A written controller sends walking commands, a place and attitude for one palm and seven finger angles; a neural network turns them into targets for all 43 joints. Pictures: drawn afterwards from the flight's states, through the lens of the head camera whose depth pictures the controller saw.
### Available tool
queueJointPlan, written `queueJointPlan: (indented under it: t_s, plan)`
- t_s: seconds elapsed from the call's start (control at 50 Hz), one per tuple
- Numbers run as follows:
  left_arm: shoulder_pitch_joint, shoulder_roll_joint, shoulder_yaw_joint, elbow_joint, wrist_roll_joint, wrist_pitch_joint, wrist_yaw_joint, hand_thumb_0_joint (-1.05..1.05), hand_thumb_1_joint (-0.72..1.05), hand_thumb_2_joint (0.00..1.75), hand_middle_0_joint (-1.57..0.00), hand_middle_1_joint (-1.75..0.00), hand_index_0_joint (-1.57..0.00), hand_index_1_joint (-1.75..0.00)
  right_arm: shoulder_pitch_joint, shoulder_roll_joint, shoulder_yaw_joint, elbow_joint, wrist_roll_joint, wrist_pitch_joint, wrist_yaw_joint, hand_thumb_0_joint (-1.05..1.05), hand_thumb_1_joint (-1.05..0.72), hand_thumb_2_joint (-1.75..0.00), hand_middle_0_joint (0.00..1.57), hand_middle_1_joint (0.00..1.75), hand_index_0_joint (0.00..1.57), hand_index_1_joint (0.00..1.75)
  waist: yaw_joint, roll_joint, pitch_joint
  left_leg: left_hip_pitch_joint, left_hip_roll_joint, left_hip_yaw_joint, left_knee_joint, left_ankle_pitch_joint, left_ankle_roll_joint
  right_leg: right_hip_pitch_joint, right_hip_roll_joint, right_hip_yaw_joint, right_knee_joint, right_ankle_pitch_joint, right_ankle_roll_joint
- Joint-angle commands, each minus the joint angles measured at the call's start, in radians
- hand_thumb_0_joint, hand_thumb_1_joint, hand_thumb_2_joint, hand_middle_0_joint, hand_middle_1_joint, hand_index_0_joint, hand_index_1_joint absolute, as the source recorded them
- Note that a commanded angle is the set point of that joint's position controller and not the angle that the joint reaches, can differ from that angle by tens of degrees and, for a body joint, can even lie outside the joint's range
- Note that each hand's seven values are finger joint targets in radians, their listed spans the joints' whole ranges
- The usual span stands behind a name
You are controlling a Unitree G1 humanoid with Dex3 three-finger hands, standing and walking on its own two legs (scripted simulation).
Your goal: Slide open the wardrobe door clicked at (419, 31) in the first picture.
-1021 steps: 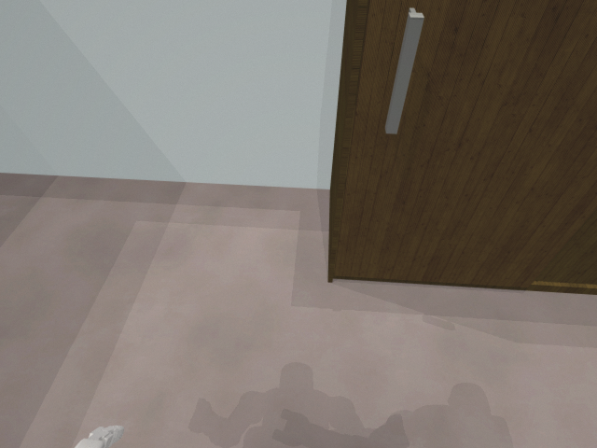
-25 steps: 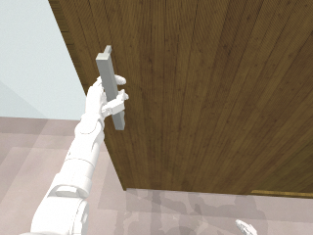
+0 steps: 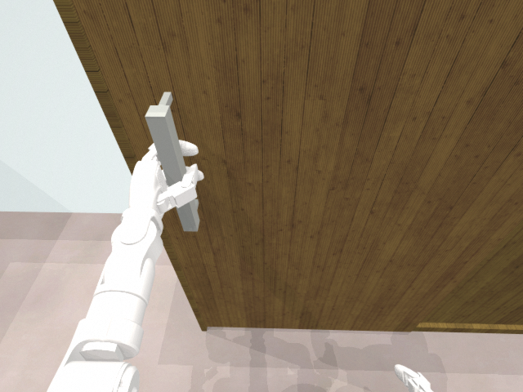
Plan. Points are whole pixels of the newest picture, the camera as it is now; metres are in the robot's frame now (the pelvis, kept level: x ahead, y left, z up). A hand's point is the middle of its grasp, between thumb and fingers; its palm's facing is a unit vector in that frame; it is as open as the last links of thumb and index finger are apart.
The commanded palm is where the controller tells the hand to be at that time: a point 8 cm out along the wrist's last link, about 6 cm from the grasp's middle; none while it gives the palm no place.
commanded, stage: move the hooked fingers beside the handle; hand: left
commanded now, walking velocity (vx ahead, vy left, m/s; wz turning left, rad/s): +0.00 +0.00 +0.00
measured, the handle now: (180, 169) +0.44 +0.14 +0.12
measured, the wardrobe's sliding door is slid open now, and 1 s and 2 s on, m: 0.00 0.00 0.00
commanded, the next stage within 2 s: none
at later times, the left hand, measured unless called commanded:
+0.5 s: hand (175, 194) +0.38 +0.14 +0.12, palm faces +0.00 -1.00 +0.00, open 9.4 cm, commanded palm +0.35 +0.20 +0.13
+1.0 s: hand (152, 187) +0.39 +0.17 +0.13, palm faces +0.00 -1.00 +0.01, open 14.0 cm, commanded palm +0.36 +0.22 +0.13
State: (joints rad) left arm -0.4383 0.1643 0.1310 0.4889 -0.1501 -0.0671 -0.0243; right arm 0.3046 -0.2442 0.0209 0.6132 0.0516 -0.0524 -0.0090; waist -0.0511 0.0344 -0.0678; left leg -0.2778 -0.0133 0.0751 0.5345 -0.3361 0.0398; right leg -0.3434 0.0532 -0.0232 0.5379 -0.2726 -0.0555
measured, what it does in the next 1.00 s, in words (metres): stands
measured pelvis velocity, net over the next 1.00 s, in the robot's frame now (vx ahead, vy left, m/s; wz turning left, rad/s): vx -0.02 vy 0.01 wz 0.03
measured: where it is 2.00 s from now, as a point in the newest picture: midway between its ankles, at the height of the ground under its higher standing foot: outside the picture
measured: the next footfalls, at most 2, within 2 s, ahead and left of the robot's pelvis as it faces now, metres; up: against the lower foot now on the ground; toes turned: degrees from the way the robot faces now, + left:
none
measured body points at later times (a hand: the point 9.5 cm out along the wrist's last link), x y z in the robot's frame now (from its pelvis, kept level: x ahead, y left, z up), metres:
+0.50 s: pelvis +0.01 +0.00 +0.00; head +0.02 -0.01 +0.45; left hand +0.37 +0.19 +0.12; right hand +0.17 -0.23 -0.09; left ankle -0.04 +0.09 -0.73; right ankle +0.00 -0.08 -0.73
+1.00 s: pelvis -0.02 +0.01 +0.00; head -0.01 +0.01 +0.45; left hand +0.38 +0.22 +0.13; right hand +0.09 -0.23 -0.11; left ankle -0.04 +0.09 -0.73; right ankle +0.00 -0.08 -0.73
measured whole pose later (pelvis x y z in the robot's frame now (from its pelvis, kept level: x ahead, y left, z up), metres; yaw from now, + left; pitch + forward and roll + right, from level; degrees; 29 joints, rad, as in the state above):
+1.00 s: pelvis -0.02 +0.01 +0.00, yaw +2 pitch +3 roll +0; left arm -0.56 0.26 0.18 0.65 -0.18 -0.08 -0.13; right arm 0.29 -0.25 0.05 0.66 0.06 -0.06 -0.06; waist -0.06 0.02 -0.04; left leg -0.31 -0.04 0.05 0.55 -0.31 0.06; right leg -0.35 0.02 -0.05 0.54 -0.25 -0.04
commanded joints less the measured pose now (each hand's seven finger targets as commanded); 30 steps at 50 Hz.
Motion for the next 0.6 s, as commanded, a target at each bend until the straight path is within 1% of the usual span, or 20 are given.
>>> queueJointPlan:
  t_s: [0.0,0.04,0.06,0.08,0.14,0.16,0.18,0.2,0.22,0.24,0.26,0.3,0.36,0.38,0.4,0.44,0.48,0.5,0.54,0.58]
  plan:
    - [-0.210,0.136,0.030,-0.329,-0.014,-0.047,-0.028,0.00,0.90,0.90,-0.45,-1.40,-0.45,-1.40,-0.068,-0.113,-0.039,-0.162,0.007,-0.037,-0.005,0.00,-0.90,-0.90,0.20,0.30,0.20,0.30,0.064,-0.063,-0.313,0.057,0.012,-0.051,-0.025,0.466,-0.008,0.276,-0.058,0.031,-0.009,0.576,0.026]
    - [-0.194,0.130,0.031,-0.344,-0.017,-0.024,-0.026,0.00,0.90,0.90,-0.45,-1.40,-0.45,-1.40,-0.070,-0.112,-0.041,-0.164,0.006,-0.033,-0.007,0.00,-0.90,-0.90,0.20,0.30,0.20,0.30,0.061,-0.083,-0.318,0.065,0.014,-0.049,-0.023,0.480,-0.009,0.281,-0.059,0.030,-0.010,0.601,0.030]
    - [-0.182,0.143,0.039,-0.335,-0.013,-0.013,-0.024,0.00,0.90,0.90,-0.45,-1.40,-0.45,-1.40,-0.074,-0.115,-0.041,-0.165,0.006,-0.026,-0.011,0.00,-0.90,-0.90,0.20,0.30,0.20,0.30,0.065,-0.050,-0.300,0.067,0.014,-0.048,-0.023,0.483,-0.010,0.276,-0.060,0.029,-0.012,0.592,0.027]
    - [-0.194,0.145,0.037,-0.356,-0.012,-0.006,-0.022,0.00,0.84,0.88,-0.44,-1.39,-0.44,-1.39,-0.072,-0.112,-0.039,-0.164,0.007,-0.022,-0.009,0.00,-0.90,-0.90,0.20,0.30,0.20,0.30,0.056,-0.055,-0.299,0.078,0.015,-0.049,-0.024,0.494,-0.009,0.268,-0.058,0.028,-0.016,0.595,0.028]
    - [-0.158,0.161,0.052,-0.397,-0.010,0.016,-0.017,0.00,0.68,0.80,-0.43,-1.37,-0.43,-1.37,-0.079,-0.110,-0.040,-0.169,0.005,-0.013,-0.011,0.00,-0.90,-0.90,0.20,0.30,0.20,0.30,0.062,-0.048,-0.321,0.083,0.013,-0.046,-0.021,0.517,-0.012,0.292,-0.064,0.032,-0.012,0.645,0.030]
    - [-0.133,0.172,0.068,-0.393,-0.008,0.024,-0.013,0.00,0.62,0.78,-0.42,-1.36,-0.42,-1.36,-0.080,-0.113,-0.040,-0.175,0.002,-0.008,-0.014,0.00,-0.90,-0.90,0.20,0.30,0.20,0.30,0.072,-0.045,-0.320,0.084,0.012,-0.047,-0.019,0.533,-0.012,0.307,-0.065,0.031,-0.010,0.659,0.028]
    - [-0.130,0.165,0.060,-0.408,-0.011,0.030,-0.015,0.00,0.56,0.76,-0.41,-1.35,-0.41,-1.35,-0.082,-0.110,-0.037,-0.177,0.002,-0.004,-0.013,0.00,-0.90,-0.90,0.20,0.30,0.20,0.30,0.063,-0.066,-0.321,0.085,0.013,-0.046,-0.022,0.537,-0.011,0.308,-0.066,0.030,-0.012,0.681,0.031]
    - [-0.100,0.188,0.089,-0.401,-0.014,0.039,-0.014,0.00,0.51,0.73,-0.41,-1.34,-0.41,-1.34,-0.084,-0.109,-0.037,-0.176,0.003,0.000,-0.013,0.00,-0.90,-0.90,0.20,0.30,0.20,0.30,0.072,-0.072,-0.316,0.074,0.014,-0.048,-0.023,0.543,-0.013,0.320,-0.068,0.031,-0.009,0.703,0.032]
    - [-0.103,0.174,0.079,-0.414,-0.018,0.044,-0.017,0.00,0.45,0.71,-0.40,-1.34,-0.40,-1.34,-0.089,-0.108,-0.036,-0.181,0.003,0.004,-0.014,0.00,-0.90,-0.90,0.20,0.30,0.20,0.30,0.067,-0.091,-0.314,0.071,0.012,-0.045,-0.026,0.528,-0.013,0.325,-0.069,0.031,-0.013,0.708,0.036]
    - [-0.126,0.177,0.073,-0.441,-0.019,0.047,-0.019,0.00,0.40,0.68,-0.40,-1.33,-0.40,-1.33,-0.094,-0.107,-0.035,-0.181,0.004,0.006,-0.016,0.00,-0.90,-0.90,0.20,0.30,0.20,0.30,0.059,-0.083,-0.317,0.078,0.011,-0.045,-0.026,0.526,-0.012,0.323,-0.071,0.031,-0.013,0.715,0.036]
    - [-0.113,0.187,0.085,-0.428,-0.021,0.052,-0.017,0.00,0.34,0.66,-0.39,-1.32,-0.39,-1.32,-0.099,-0.111,-0.036,-0.184,0.004,0.010,-0.021,0.00,-0.90,-0.90,0.20,0.30,0.20,0.30,0.061,-0.092,-0.296,0.071,0.011,-0.047,-0.024,0.516,-0.011,0.322,-0.070,0.030,-0.016,0.702,0.035]
    - [-0.175,0.183,0.066,-0.457,-0.021,0.052,-0.020,0.00,0.23,0.61,-0.38,-1.30,-0.38,-1.30,-0.106,-0.106,-0.031,-0.176,0.005,0.010,-0.024,0.00,-0.90,-0.90,0.20,0.30,0.20,0.30,0.047,-0.046,-0.286,0.090,0.009,-0.051,-0.026,0.505,-0.010,0.291,-0.066,0.029,-0.021,0.652,0.030]
    - [-0.161,0.222,0.108,-0.410,-0.020,0.061,-0.015,0.00,0.06,0.54,-0.36,-1.28,-0.36,-1.28,-0.112,-0.110,-0.029,-0.169,0.004,0.022,-0.031,0.00,-0.90,-0.90,0.20,0.30,0.20,0.30,0.055,-0.043,-0.275,0.080,0.009,-0.053,-0.027,0.480,-0.012,0.287,-0.066,0.029,-0.026,0.610,0.026]
    - [-0.179,0.204,0.094,-0.409,-0.022,0.061,-0.015,0.00,0.00,0.52,-0.35,-1.27,-0.35,-1.27,-0.116,-0.105,-0.025,-0.171,0.003,0.023,-0.032,0.00,-0.90,-0.90,0.20,0.30,0.20,0.30,0.050,-0.062,-0.276,0.080,0.007,-0.054,-0.032,0.470,-0.010,0.288,-0.065,0.029,-0.028,0.606,0.028]
    - [-0.181,0.217,0.108,-0.411,-0.026,0.061,-0.015,0.00,-0.05,0.49,-0.35,-1.26,-0.35,-1.26,-0.118,-0.105,-0.025,-0.173,0.003,0.022,-0.033,0.00,-0.90,-0.90,0.20,0.30,0.20,0.30,0.055,-0.063,-0.293,0.076,0.006,-0.054,-0.032,0.465,-0.010,0.300,-0.066,0.032,-0.027,0.609,0.029]
    - [-0.228,0.217,0.097,-0.396,-0.029,0.057,-0.024,0.00,-0.16,0.44,-0.34,-1.25,-0.34,-1.25,-0.120,-0.105,-0.022,-0.166,0.005,0.023,-0.039,0.00,-0.90,-0.90,0.20,0.30,0.20,0.30,0.041,-0.063,-0.281,0.069,0.005,-0.056,-0.033,0.434,-0.010,0.289,-0.066,0.032,-0.031,0.579,0.030]
    - [-0.222,0.255,0.134,-0.365,-0.028,0.049,-0.029,0.00,-0.28,0.40,-0.32,-1.23,-0.32,-1.23,-0.119,-0.108,-0.021,-0.164,0.005,0.025,-0.042,0.00,-0.90,-0.90,0.20,0.30,0.20,0.30,0.050,-0.054,-0.270,0.061,0.005,-0.059,-0.036,0.422,-0.008,0.284,-0.065,0.032,-0.033,0.550,0.026]
    - [-0.229,0.243,0.120,-0.360,-0.029,0.045,-0.035,0.00,-0.33,0.37,-0.32,-1.22,-0.32,-1.22,-0.124,-0.106,-0.020,-0.164,0.005,0.024,-0.042,0.00,-0.90,-0.90,0.20,0.30,0.20,0.30,0.047,-0.034,-0.269,0.066,0.004,-0.056,-0.036,0.415,-0.007,0.277,-0.065,0.035,-0.036,0.539,0.025]
    - [-0.269,0.218,0.085,-0.353,-0.033,0.031,-0.053,0.00,-0.44,0.32,-0.31,-1.21,-0.31,-1.21,-0.118,-0.109,-0.021,-0.160,0.008,0.018,-0.045,0.00,-0.90,-0.90,0.20,0.30,0.20,0.30,0.030,-0.059,-0.268,0.070,0.006,-0.062,-0.035,0.402,-0.006,0.262,-0.062,0.030,-0.038,0.512,0.025]
    - [-0.291,0.222,0.085,-0.323,-0.041,0.021,-0.069,0.00,-0.50,0.30,-0.30,-1.20,-0.30,-1.20,-0.116,-0.115,-0.021,-0.154,0.012,0.012,-0.048,0.00,-0.90,-0.90,0.20,0.30,0.20,0.30,0.027,-0.024,-0.249,0.080,0.009,-0.068,-0.036,0.383,-0.008,0.230,-0.057,0.027,-0.044,0.461,0.020]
